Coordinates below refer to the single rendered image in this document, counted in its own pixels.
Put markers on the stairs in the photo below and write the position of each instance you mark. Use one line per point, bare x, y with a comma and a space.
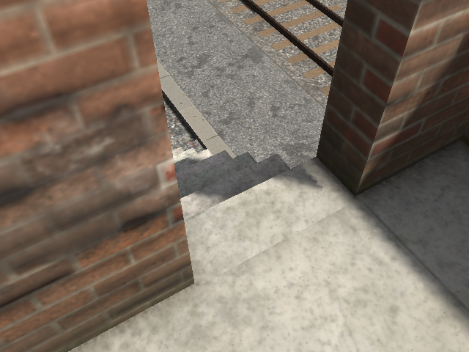
205, 180

